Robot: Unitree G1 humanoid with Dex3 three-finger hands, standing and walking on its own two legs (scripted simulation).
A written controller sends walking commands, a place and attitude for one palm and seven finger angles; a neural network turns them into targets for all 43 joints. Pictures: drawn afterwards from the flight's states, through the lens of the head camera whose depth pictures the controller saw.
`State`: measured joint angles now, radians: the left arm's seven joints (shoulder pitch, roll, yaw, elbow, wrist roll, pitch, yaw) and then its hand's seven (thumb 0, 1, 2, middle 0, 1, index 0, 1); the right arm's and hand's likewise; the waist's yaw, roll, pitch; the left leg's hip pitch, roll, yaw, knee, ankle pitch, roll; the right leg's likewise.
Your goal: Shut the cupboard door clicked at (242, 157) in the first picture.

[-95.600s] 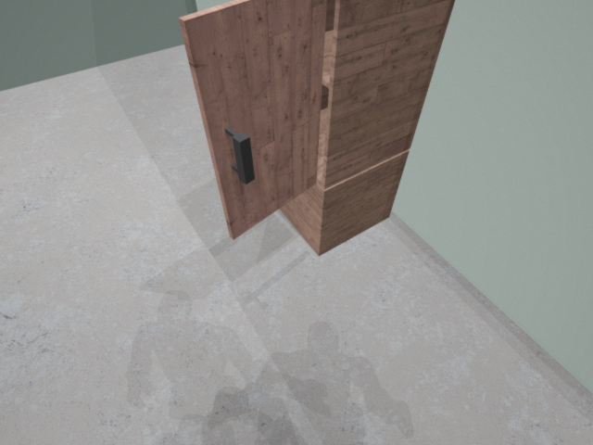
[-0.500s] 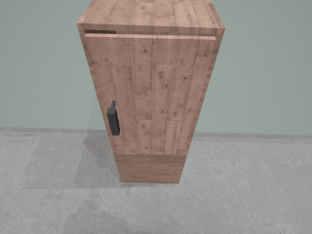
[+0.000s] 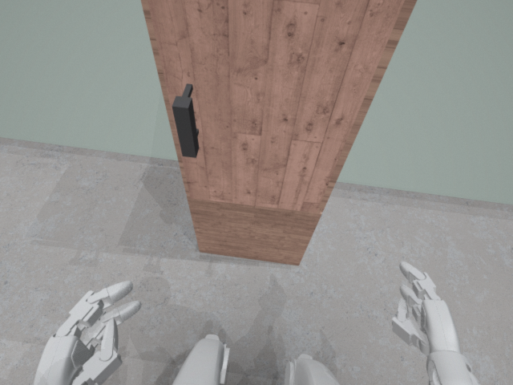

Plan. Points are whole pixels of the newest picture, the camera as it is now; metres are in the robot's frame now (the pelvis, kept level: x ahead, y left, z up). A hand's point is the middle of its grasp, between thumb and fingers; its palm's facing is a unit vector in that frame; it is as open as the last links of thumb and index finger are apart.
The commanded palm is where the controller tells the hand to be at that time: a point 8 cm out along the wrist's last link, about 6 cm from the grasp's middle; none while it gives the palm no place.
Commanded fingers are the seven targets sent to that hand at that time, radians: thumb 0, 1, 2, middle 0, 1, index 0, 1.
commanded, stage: raise the hand and make a fist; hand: left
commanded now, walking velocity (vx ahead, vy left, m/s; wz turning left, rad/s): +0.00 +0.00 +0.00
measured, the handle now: (189, 120) +0.53 +0.19 +0.07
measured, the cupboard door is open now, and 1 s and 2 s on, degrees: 1 1 1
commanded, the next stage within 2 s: bring the fist close to the handle in 1.46 s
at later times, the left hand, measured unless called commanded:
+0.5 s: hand (100, 308) +0.19 +0.22 +0.06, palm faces +0.09 -1.00 -0.04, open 3.7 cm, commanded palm +0.17 +0.26 +0.06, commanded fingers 0.00 0.90 0.90 -1.08 -1.26 -1.08 -1.26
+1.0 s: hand (109, 291) +0.22 +0.22 +0.05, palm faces +0.00 -1.00 -0.02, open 3.1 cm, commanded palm +0.20 +0.28 +0.07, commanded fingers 0.00 0.90 0.90 -1.30 -1.50 -1.30 -1.50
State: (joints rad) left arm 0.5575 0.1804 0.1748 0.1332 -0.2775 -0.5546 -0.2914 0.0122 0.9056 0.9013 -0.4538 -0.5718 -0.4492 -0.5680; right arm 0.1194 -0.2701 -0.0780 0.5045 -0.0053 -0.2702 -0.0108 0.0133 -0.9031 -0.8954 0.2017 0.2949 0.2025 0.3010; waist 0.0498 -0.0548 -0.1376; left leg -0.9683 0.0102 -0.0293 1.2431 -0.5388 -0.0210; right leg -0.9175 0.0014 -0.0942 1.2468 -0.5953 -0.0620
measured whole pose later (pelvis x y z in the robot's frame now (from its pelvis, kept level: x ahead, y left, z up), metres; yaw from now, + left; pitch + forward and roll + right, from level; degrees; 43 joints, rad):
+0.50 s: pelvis -0.01 +0.03 +0.00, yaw -1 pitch +17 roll -3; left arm 0.50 0.21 0.18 -0.08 -0.30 -0.50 -0.20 0.02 0.91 0.90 -0.90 -1.07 -0.90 -1.07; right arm 0.29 -0.24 -0.02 0.56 0.01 -0.20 -0.06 0.02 -0.90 -0.90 0.21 0.30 0.21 0.30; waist 0.00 0.02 -0.16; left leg -1.03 0.01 -0.02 1.26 -0.52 0.02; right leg -0.96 0.01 -0.09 1.22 -0.55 -0.03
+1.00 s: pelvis +0.00 +0.04 +0.01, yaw -1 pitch +16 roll -4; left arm 0.41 0.25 0.11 -0.07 -0.24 -0.35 -0.19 0.02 0.90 0.90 -1.28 -1.48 -1.28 -1.47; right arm 0.23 -0.21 0.05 0.46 0.00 -0.17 -0.05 0.01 -0.90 -0.89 0.21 0.30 0.21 0.30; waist 0.01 0.02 -0.15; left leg -0.97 0.01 -0.03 1.21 -0.52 0.04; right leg -0.88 0.00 -0.09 1.14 -0.53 0.00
